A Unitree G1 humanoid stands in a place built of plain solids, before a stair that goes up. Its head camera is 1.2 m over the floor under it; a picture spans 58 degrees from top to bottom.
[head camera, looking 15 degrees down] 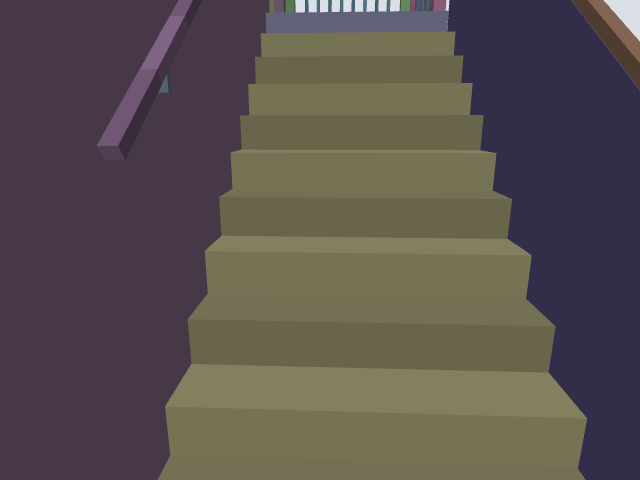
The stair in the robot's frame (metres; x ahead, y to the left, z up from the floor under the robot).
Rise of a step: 0.18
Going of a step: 0.25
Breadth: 1.28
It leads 3 degrees to the right of straight ahead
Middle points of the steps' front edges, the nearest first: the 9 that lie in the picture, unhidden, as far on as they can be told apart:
1.13 -0.16 0.36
1.38 -0.17 0.53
1.62 -0.18 0.71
1.87 -0.19 0.89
2.11 -0.20 1.07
2.36 -0.21 1.25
2.60 -0.22 1.42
2.85 -0.23 1.60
3.09 -0.24 1.78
